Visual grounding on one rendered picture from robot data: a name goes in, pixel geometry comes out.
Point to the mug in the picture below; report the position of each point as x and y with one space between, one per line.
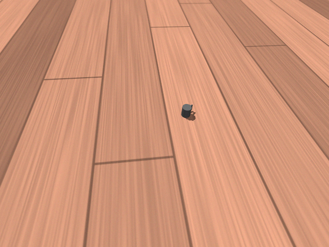
186 110

